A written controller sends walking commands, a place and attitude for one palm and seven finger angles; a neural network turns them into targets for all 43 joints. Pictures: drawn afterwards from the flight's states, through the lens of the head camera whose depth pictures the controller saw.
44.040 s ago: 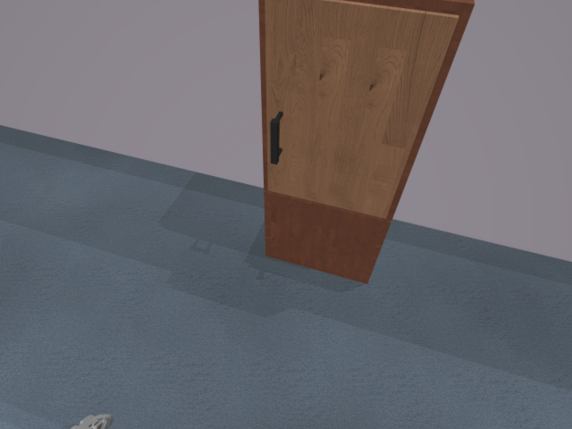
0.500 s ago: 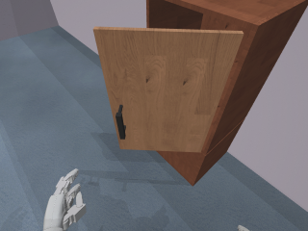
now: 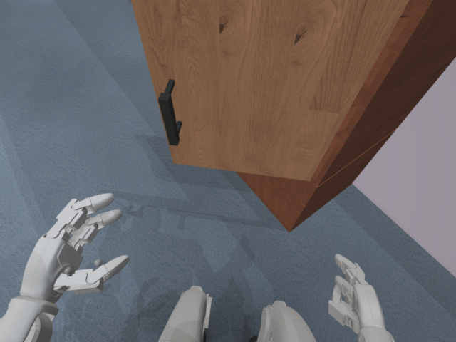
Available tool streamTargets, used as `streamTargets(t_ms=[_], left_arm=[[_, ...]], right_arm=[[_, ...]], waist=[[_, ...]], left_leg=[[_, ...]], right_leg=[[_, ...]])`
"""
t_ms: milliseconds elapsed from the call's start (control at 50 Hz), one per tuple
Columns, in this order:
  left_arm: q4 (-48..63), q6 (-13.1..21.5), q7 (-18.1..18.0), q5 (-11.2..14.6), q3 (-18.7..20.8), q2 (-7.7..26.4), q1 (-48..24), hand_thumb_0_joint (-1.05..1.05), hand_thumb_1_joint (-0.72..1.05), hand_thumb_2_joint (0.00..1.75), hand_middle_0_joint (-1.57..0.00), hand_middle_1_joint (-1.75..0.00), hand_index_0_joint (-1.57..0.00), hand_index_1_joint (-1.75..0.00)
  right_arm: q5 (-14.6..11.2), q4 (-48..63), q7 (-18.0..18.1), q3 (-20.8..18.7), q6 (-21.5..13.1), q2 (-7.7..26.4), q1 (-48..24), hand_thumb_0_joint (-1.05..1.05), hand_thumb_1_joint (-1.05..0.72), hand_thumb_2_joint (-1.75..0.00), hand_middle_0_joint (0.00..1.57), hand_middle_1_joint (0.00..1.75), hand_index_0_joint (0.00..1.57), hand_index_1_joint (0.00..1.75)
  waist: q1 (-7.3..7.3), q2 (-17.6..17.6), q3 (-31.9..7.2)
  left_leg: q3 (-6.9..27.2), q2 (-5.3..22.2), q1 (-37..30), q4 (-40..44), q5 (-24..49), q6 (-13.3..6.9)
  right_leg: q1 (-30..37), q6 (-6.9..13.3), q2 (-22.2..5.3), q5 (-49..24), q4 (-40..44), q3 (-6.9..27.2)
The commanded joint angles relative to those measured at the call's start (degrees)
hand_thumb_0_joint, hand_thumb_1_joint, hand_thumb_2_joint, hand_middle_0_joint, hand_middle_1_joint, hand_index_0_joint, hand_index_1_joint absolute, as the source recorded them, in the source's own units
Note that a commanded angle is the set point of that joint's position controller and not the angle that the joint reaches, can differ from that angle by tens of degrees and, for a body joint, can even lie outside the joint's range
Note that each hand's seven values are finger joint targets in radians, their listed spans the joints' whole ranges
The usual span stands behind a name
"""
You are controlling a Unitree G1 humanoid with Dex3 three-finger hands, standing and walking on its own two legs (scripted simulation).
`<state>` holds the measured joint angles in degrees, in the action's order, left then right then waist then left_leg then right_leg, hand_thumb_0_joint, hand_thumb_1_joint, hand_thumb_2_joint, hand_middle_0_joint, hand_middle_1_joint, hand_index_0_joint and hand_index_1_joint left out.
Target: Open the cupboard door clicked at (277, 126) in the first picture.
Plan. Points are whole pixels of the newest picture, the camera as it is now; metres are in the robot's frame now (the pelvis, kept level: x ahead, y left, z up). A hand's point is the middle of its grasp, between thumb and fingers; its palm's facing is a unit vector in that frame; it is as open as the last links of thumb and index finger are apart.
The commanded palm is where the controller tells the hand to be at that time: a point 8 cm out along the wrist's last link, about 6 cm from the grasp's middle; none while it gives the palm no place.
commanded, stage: raise the hand with hooked fingers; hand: left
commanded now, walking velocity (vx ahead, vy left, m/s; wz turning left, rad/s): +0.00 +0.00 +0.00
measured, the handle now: (172, 114) +0.54 +0.19 +0.02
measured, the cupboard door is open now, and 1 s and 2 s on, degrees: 46 46 46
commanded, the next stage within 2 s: move the hooked fingers beside the handle in 1.40 s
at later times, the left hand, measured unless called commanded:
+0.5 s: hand (76, 234) +0.25 +0.27 +0.04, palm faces -0.03 -1.00 -0.05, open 13.2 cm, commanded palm +0.24 +0.32 +0.05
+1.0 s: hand (58, 209) +0.29 +0.31 +0.05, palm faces -0.04 -1.00 -0.05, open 14.0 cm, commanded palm +0.27 +0.36 +0.05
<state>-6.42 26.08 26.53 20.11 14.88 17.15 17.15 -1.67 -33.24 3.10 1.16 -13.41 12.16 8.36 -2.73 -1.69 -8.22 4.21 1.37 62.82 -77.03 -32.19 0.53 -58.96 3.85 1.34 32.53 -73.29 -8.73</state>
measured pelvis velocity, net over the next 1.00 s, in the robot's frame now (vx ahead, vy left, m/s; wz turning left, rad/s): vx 0.00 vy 0.04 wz -0.03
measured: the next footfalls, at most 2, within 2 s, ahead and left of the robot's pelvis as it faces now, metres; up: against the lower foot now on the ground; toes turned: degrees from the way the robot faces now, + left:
none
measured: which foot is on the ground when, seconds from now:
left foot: down 0.00-1.00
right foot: down 0.00-1.00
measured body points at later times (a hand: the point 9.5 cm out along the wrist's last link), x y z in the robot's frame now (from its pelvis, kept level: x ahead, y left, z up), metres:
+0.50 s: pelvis +0.00 +0.03 +0.01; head +0.09 +0.06 +0.45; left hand +0.25 +0.32 +0.05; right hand +0.18 -0.22 -0.06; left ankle +0.04 +0.12 -0.61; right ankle +0.03 -0.09 -0.61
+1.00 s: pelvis +0.00 +0.04 +0.01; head +0.10 +0.07 +0.45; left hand +0.29 +0.37 +0.05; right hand +0.17 -0.21 -0.07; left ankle +0.04 +0.12 -0.61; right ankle +0.03 -0.09 -0.61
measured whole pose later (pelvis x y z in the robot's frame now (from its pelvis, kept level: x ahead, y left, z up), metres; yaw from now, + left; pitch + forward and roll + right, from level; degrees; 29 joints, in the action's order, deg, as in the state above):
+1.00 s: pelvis +0.00 +0.04 +0.01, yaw -2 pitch +20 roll -5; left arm -21.6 21.4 31.4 21.6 24.6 24.8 0.8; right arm -2.1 -30.6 3.0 1.3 -11.4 16.2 14.3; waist 0.3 -0.8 -8.6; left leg 0.7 0.2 63.7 -74.4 -31.0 -3.3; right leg -60.0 0.1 0.2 30.1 -69.9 -5.3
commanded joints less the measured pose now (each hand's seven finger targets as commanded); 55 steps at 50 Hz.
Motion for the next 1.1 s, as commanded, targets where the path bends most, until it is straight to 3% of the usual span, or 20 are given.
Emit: streamTargets(t_ms=[0,40,60,140,200,240,280,440,480,540,660,720,880,920,960,1040,1080], left_arm=[[9.41,-1.64,-0.13,3.29,10.58,11.27,-1.05,0.0,0.06,0.54,-0.26,-0.84,-0.26,-0.84],[9.35,-1.35,-1.69,3.26,12.04,11.33,0.2,0.0,0.01,0.52,-0.26,-0.87,-0.26,-0.87],[9.95,-0.81,-2.17,2.98,10.83,9.64,0.83,0.0,-0.01,0.51,-0.27,-0.88,-0.27,-0.88],[4.76,1.11,-2.89,1.94,8.97,8.25,-0.41,0.0,-0.1,0.47,-0.27,-0.94,-0.27,-0.94],[3.98,2.64,-2.3,1.46,7.94,8.58,-3.3,0.0,-0.17,0.44,-0.28,-0.99,-0.28,-0.99],[5.01,3.69,-1.79,2.08,8.8,10.38,-5.46,0.0,-0.22,0.42,-0.28,-1.02,-0.28,-1.02],[6.7,4.7,-1.57,2.16,9.61,11.23,-5.43,0.0,-0.27,0.4,-0.28,-1.05,-0.28,-1.05],[6.0,3.34,-1.55,1.8,9.65,12.85,-9.59,0.0,-0.45,0.32,-0.3,-1.17,-0.3,-1.17],[4.28,2.24,-1.24,1.48,9.96,13.1,-9.6,0.0,-0.5,0.3,-0.3,-1.2,-0.3,-1.2],[2.84,1.0,-0.33,1.95,10.79,14.46,-13.05,0.0,-0.5,0.3,-0.3,-1.2,-0.3,-1.2],[1.51,0.41,1.65,2.25,11.96,16.18,-17.37,0.0,-0.5,0.3,-0.3,-1.2,-0.3,-1.2],[-0.83,-0.13,2.44,2.09,12.04,16.58,-18.81,0.0,-0.5,0.3,-0.3,-1.2,-0.3,-1.2],[-4.24,-0.89,4.67,3.02,15.65,21.01,-23.92,0.0,-0.5,0.3,-0.3,-1.2,-0.3,-1.2],[-4.81,-1.08,4.99,3.35,14.68,19.45,-22.01,0.0,-0.5,0.3,-0.3,-1.2,-0.3,-1.2],[-3.46,-0.99,5.1,3.5,14.79,19.93,-21.12,0.0,-0.5,0.3,-0.3,-1.2,-0.3,-1.2],[-3.99,-0.8,4.31,3.81,15.95,20.5,-20.01,0.0,-0.5,0.3,-0.3,-1.2,-0.3,-1.2],[-3.96,-0.5,4.02,3.61,15.75,20.26,-20.45,0.0,-0.5,0.3,-0.3,-1.2,-0.3,-1.2]], right_arm=[[-0.8,8.99,1.23,-4.77,-3.06,8.91,0.38,0.0,-0.9,-0.9,0.2,0.3,0.2,0.3],[-0.44,8.85,0.88,-5.0,-2.89,8.21,0.38,0.0,-0.9,-0.9,0.2,0.3,0.2,0.3],[-0.42,8.95,0.6,-5.07,-2.81,7.79,0.61,0.0,-0.9,-0.9,0.2,0.3,0.2,0.3],[-0.27,8.02,0.22,-5.43,-2.41,8.68,1.1,0.0,-0.9,-0.9,0.2,0.3,0.2,0.3],[-0.53,8.38,0.3,-5.46,-2.43,9.86,2.1,0.0,-0.9,-0.9,0.2,0.3,0.2,0.3],[-0.47,8.75,0.57,-5.39,-2.6,10.66,2.93,0.0,-0.9,-0.9,0.2,0.3,0.2,0.3],[-0.43,9.05,0.6,-5.37,-2.8,10.86,3.47,0.0,-0.9,-0.9,0.2,0.3,0.2,0.3],[-0.11,9.93,0.26,-4.76,-2.12,12.32,4.4,0.0,-0.9,-0.9,0.2,0.3,0.2,0.3],[-0.22,10.22,0.23,-4.67,-1.6,12.59,4.64,0.0,-0.9,-0.9,0.2,0.3,0.2,0.3],[-0.33,10.6,0.49,-4.26,-1.34,12.93,4.95,0.0,-0.9,-0.9,0.2,0.3,0.2,0.3],[-0.3,10.67,0.59,-3.98,-1.29,13.4,5.33,0.0,-0.9,-0.9,0.2,0.3,0.2,0.3],[-0.42,10.44,0.66,-3.93,-1.16,13.65,5.49,0.0,-0.9,-0.9,0.2,0.3,0.2,0.3],[-0.6,10.05,0.94,-3.9,-0.66,14.11,6.27,0.0,-0.9,-0.9,0.2,0.3,0.2,0.3],[-0.81,10.33,0.82,-4.01,-0.66,13.97,6.37,0.0,-0.9,-0.9,0.2,0.3,0.2,0.3],[-0.78,10.46,0.51,-4.1,-0.85,14.08,6.63,0.0,-0.9,-0.9,0.2,0.3,0.2,0.3],[-0.6,10.15,0.26,-4.35,-0.77,13.94,7.03,0.0,-0.9,-0.9,0.2,0.3,0.2,0.3],[-0.66,10.12,0.14,-4.28,-0.48,13.86,6.82,0.0,-0.9,-0.9,0.2,0.3,0.2,0.3]], waist=[[1.18,2.25,-20.3],[-0.04,1.51,-21.07],[0.23,1.21,-21.31],[1.71,2.92,-14.85],[2.74,1.05,-13.22],[2.62,0.38,-13.76],[2.1,-2.25,-16.8],[2.51,-6.62,-16.21],[2.68,-4.68,-16.46],[3.12,-4.95,-15.16],[2.85,-5.66,-17.86],[3.11,-5.43,-17.0],[2.68,-5.54,-18.93],[2.44,-5.26,-19.02],[1.95,-6.88,-21.02],[2.44,-4.12,-19.88],[2.42,-5.56,-18.97]], left_leg=[[-2.21,-1.32,-7.02,9.59,15.73,-2.47],[-1.93,-1.22,-8.13,10.58,18.88,-2.12],[-2.23,-1.3,-8.69,10.97,19.45,-2.1],[-1.96,-1.31,-7.95,12.11,17.27,-2.13],[-2.15,-1.41,-8.55,13.11,13.38,-2.32],[-1.51,-1.26,-10.29,13.73,13.72,-2.33],[-1.59,-1.29,-12.9,14.48,14.58,-2.27],[0.96,-0.92,-17.63,17.17,14.91,-0.7],[1.24,-0.79,-17.49,17.52,14.09,-0.61],[1.61,-0.97,-16.65,17.62,11.75,-0.51],[2.45,-0.73,-19.42,17.67,14.23,0.35],[2.89,-0.59,-18.84,17.97,12.72,0.33],[2.27,-0.76,-18.7,17.03,14.24,0.09],[1.94,-0.8,-18.59,17.09,15.27,-0.17],[2.03,-0.63,-20.57,16.72,19.24,0.33],[1.32,-0.77,-17.74,15.31,19.92,-0.32],[0.99,-0.75,-17.5,15.71,18.45,-0.32]], right_leg=[[20.22,-4.36,-2.4,-11.9,17.31,14.84],[21.45,-3.84,-1.92,-17.84,15.09,13.21],[21.15,-4.18,-2.11,-19.83,14.83,12.95],[15.33,-3.3,-0.96,-14.52,14.2,10.44],[11.41,-3.05,-0.89,-7.46,15.16,9.81],[10.44,-2.32,-0.21,-7.46,14.06,8.64],[10.31,-2.3,-0.31,-8.87,13.4,7.94],[5.05,-1.61,0.46,-9.17,11.03,4.51],[4.96,-1.92,0.37,-8.72,11.23,4.24],[4.07,-1.68,0.68,-7.67,11.26,4.24],[3.1,-1.61,0.63,-8.48,10.72,3.93],[2.17,-1.73,0.49,-7.77,10.59,3.81],[2.79,-1.56,0.5,-8.37,10.71,4.36],[3.55,-1.59,0.52,-8.89,11.01,4.34],[3.66,-1.44,0.57,-10.34,10.7,4.29],[4.53,-1.6,0.8,-11.41,10.69,4.51],[4.36,-1.73,0.5,-10.68,10.9,4.65]])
